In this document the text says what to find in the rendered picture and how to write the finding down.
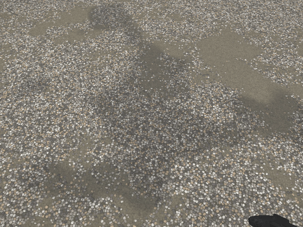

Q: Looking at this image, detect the right robot hand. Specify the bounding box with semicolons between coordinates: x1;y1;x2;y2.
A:
248;214;297;227

